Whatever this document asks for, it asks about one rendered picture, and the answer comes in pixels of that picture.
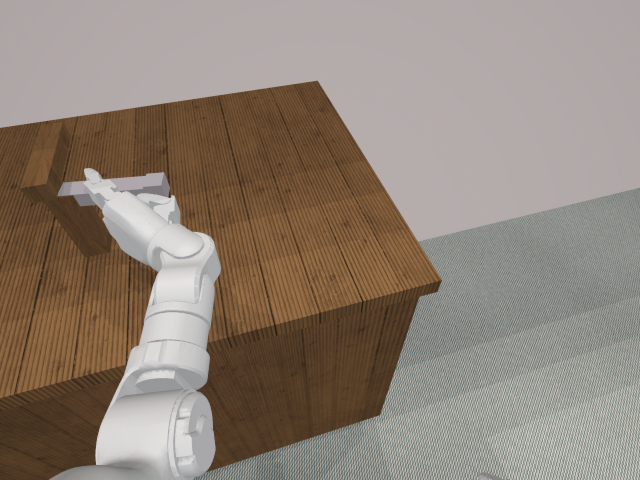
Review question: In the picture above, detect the counter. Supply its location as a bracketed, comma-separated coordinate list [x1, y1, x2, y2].
[0, 81, 442, 480]

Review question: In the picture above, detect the robot left forearm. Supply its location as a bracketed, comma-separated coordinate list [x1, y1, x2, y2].
[96, 223, 221, 465]

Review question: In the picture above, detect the robot left upper arm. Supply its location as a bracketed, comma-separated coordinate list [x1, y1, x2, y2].
[49, 388, 216, 480]

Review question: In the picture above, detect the robot left hand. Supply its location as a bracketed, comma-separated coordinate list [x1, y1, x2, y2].
[83, 168, 180, 266]

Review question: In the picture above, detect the tap lever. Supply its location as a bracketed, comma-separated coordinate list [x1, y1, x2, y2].
[58, 172, 170, 206]

